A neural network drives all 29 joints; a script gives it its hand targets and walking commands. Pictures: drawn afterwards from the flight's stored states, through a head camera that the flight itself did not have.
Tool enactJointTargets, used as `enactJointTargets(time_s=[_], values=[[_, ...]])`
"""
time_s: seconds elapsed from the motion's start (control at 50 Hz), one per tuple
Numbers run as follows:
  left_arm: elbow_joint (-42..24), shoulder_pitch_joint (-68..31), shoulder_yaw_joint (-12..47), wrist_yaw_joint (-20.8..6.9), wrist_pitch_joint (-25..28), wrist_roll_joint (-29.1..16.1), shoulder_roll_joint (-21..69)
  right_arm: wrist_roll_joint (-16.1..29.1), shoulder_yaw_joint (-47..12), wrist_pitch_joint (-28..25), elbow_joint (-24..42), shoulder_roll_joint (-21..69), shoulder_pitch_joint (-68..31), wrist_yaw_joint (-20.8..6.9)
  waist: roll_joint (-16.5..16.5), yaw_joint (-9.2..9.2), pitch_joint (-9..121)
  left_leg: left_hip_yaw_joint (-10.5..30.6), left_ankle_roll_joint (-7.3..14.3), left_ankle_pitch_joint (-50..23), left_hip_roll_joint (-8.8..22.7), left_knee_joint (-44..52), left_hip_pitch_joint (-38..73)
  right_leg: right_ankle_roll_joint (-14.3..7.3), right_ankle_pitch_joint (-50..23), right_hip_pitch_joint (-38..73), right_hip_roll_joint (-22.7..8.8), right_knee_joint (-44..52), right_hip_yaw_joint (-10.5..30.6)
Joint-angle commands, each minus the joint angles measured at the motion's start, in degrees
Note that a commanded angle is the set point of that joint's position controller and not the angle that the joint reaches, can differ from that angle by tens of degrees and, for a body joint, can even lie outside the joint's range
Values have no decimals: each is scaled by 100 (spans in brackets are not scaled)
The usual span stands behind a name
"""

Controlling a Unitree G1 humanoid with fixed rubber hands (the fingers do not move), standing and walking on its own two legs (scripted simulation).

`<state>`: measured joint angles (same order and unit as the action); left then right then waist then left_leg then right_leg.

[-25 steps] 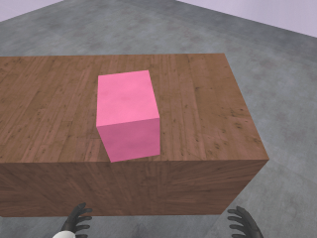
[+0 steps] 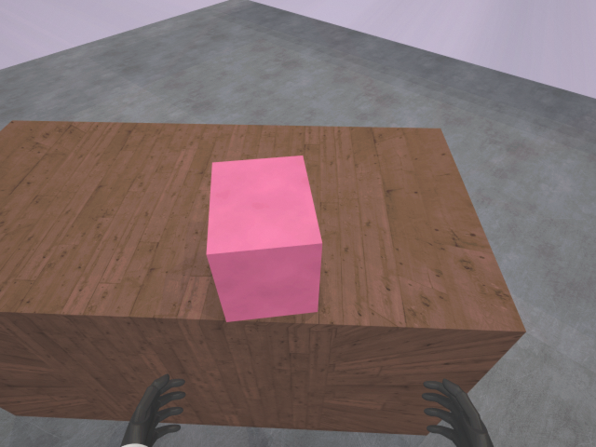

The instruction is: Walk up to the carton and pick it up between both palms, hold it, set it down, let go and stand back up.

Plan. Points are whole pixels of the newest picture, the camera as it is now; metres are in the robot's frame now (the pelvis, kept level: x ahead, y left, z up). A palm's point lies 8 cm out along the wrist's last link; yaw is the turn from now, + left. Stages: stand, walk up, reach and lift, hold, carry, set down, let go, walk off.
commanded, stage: reach and lift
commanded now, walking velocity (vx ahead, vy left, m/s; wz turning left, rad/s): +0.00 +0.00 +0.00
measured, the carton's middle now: (265, 237) +0.48 +0.08 -0.02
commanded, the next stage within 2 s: none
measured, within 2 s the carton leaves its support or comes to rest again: neither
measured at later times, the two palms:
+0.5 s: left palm (143, 396) +0.21 +0.22 -0.01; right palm (450, 381) +0.22 -0.17 -0.02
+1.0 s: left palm (155, 329) +0.28 +0.21 +0.03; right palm (424, 308) +0.30 -0.15 +0.03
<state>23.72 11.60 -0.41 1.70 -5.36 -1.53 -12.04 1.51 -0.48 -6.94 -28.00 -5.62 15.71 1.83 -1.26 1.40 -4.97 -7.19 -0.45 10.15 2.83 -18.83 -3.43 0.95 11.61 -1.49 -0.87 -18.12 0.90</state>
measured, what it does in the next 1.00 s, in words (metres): stands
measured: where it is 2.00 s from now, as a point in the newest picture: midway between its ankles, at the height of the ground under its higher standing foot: outside the picture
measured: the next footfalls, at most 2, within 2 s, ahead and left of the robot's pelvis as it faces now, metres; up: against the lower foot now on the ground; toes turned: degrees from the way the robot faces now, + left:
none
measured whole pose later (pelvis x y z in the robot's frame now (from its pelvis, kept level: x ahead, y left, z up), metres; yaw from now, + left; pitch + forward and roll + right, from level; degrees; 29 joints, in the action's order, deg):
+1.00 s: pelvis +0.00 -0.01 +0.00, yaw +1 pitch -3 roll +0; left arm 16.9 -6.7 -3.3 1.6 -5.3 -5.5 -9.0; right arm 10.5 -3.8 -5.4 -24.6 -4.8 -7.5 9.1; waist -2.1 3.0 -4.2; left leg -4.6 -0.9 10.1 2.8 -19.7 -6.8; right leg 0.5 11.7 -4.0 -0.4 -18.3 -0.1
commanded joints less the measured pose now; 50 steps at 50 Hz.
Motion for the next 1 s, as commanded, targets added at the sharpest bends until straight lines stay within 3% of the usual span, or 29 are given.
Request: enactJointTargets(time_s=[0.0, 0.12, 0.2, 0.26, 0.42, 0.44, 0.6, 0.68, 0.76, 0.78, 0.8, 0.9, 0.94, 0.98], values=[[-852, -295, -112, 29, 326, -52, -416, 19, 146, -271, 825, -448, -199, 38, 244, -4, 557, 177, -214, -1361, -225, 35, 1012, -243, -460, -1045, 214, 532, -144], [-1126, -430, -163, -24, 598, -143, -462, 233, -45, -428, 1047, -332, -376, 95, 266, 144, 616, 252, -221, -1607, -248, 2, 1121, -236, -587, -993, 176, 592, -97], [-1103, -574, -103, -34, 765, -242, -457, 242, -17, -513, 1162, -332, -519, 157, 221, 44, 674, 266, -212, -1618, -245, -52, 1080, -227, -566, -1049, 168, 595, -41], [-1230, -670, -139, -76, 847, -335, -531, 321, -96, -512, 1279, -209, -596, 225, 225, 115, 651, 257, -168, -1411, -281, -13, 981, -207, -492, -1032, 112, 600, 6], [-1491, -705, -183, -169, 985, -380, -386, 494, -219, -623, 1515, -116, -804, 356, 268, 141, 906, 334, -240, -2134, -296, -146, 1094, -160, -1136, -812, 126, 515, -4], [-1483, -827, -211, -194, 998, -404, -480, 480, -214, -648, 1611, -125, -877, 375, 107, 94, 922, 334, -219, -2062, -292, -155, 1123, -125, -1139, -807, 132, 530, 5], [-1372, -1578, -204, -98, 1116, -511, -268, 580, -200, -585, 1541, 56, -1748, 439, 268, 194, 893, 362, -157, -1338, -233, -59, 848, -171, -126, -1052, 103, 503, 15], [-1450, -1775, -242, -43, 1162, -433, -205, 630, -227, -621, 1513, 2, -2043, 456, 337, 208, 1150, 385, -180, -1706, -224, -179, 897, -170, -415, -904, 141, 392, 38], [-1399, -2225, -262, -7, 985, -340, -121, 668, -161, -544, 1139, -101, -2535, 537, 334, 131, 1203, 425, -163, -1598, -232, -177, 823, -196, -316, -916, 141, 376, 48], [-1400, -2515, -257, -2, 912, -415, -159, 685, -180, -507, 1312, -113, -2800, 567, 151, 133, 1229, 396, -108, -1475, -233, -152, 754, -171, -267, -937, 154, 383, 40], [-1432, -2633, -259, 25, 836, -470, -164, 720, -183, -458, 1355, -128, -2934, 588, 221, 159, 1342, 395, -104, -1457, -244, -174, 716, -173, -337, -866, 159, 330, 43], [-1694, -3078, -370, 20, 301, -445, -130, 837, -174, -153, 1338, -224, -3454, 712, 185, 119, 1650, 383, -141, -1822, -287, -229, 798, -97, -776, -667, 219, 265, -27], [-1672, -3024, -546, -12, 69, -362, -136, 923, -263, 11, 1309, -219, -3515, 756, 137, 192, 1632, 337, -127, -1949, -306, -217, 841, -69, -991, -586, 229, 269, -18], [-1752, -3327, -608, -36, -135, -328, -54, 1008, -272, 104, 1254, -278, -3864, 803, 252, 169, 1676, 350, -151, -2180, -293, -268, 940, -61, -1106, -588, 274, 266, -70]])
